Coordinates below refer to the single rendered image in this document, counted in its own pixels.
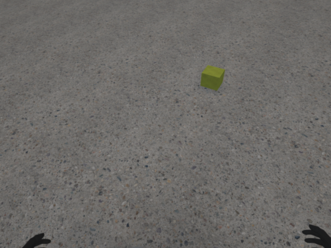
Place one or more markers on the carton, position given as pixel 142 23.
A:
pixel 212 77

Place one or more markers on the robot left hand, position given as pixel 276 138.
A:
pixel 36 240

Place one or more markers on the robot right hand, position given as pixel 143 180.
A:
pixel 325 239

